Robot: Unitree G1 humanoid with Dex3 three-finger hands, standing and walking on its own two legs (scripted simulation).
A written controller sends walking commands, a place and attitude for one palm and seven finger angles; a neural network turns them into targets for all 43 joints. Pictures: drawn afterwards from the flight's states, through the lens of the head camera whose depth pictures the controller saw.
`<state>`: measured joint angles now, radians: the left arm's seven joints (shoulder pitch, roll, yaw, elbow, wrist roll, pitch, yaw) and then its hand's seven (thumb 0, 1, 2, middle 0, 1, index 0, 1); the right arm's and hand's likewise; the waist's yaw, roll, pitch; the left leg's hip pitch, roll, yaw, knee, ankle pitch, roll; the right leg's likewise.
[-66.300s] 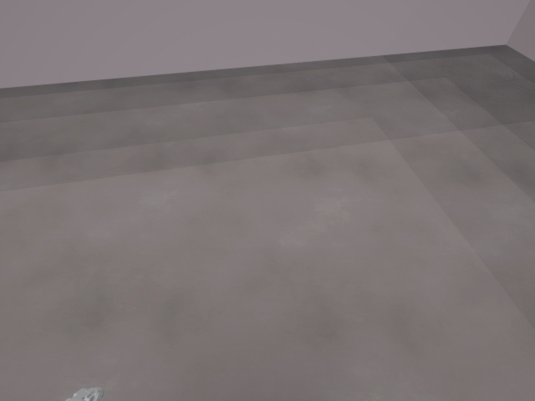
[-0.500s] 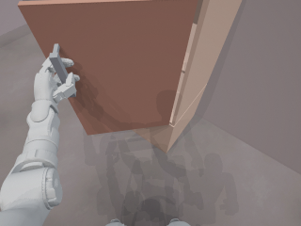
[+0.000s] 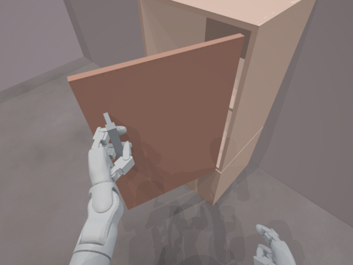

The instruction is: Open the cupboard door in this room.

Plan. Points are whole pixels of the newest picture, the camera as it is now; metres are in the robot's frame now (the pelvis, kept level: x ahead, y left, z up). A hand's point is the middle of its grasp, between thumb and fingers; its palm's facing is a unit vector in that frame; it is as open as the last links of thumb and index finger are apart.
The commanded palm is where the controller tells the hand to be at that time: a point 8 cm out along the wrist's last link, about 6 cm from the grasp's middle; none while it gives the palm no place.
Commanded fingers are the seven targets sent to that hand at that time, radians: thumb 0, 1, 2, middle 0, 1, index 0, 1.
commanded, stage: pull the door open along its arc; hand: left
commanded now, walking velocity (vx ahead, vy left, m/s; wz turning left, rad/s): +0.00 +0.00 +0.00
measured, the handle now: (116, 142) +0.38 +0.16 +0.08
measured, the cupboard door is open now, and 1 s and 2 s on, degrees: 69 83 86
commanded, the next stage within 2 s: open thumb and fingers to let go in 0.40 s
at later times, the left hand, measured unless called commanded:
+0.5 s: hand (160, 189) +0.25 +0.05 +0.09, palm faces +0.32 -0.95 -0.04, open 5.8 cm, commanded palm +0.21 +0.09 +0.09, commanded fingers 0.00 0.83 0.87 -0.40 -1.34 -0.40 -1.34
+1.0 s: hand (149, 181) +0.27 +0.07 +0.09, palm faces +0.41 -0.91 -0.02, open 12.2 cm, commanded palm +0.22 +0.10 +0.09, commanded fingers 0.00 -0.50 0.30 -0.27 -1.00 -0.27 -1.00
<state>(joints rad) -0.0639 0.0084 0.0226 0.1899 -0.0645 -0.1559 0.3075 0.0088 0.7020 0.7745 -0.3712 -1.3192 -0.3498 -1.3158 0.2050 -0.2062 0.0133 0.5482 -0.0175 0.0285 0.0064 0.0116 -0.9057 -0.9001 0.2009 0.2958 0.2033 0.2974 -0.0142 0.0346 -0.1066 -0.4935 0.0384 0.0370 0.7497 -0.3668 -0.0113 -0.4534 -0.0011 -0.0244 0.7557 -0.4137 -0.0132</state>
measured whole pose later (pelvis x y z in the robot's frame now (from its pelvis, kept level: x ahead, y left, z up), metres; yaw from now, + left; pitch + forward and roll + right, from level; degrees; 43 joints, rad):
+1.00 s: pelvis -0.01 -0.02 +0.00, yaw +3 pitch +2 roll +0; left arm 0.12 -0.08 -0.25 -0.01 0.06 -0.05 0.58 0.01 -0.22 0.42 -0.32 -1.22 -0.32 -1.22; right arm 0.18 -0.19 0.01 0.58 -0.06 0.05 -0.01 0.01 -0.90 -0.90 0.20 0.30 0.20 0.30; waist 0.00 0.05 -0.07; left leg -0.44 0.03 -0.03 0.76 -0.35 -0.04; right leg -0.38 -0.01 -0.09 0.77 -0.43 -0.04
